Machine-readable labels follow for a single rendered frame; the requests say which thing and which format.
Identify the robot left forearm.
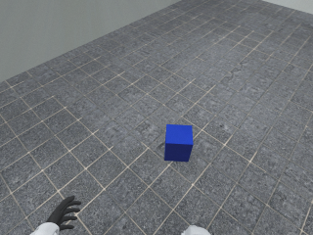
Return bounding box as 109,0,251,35
30,222,60,235

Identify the robot left hand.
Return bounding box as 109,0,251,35
46,196,81,231

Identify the carton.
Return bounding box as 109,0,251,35
164,124,194,163

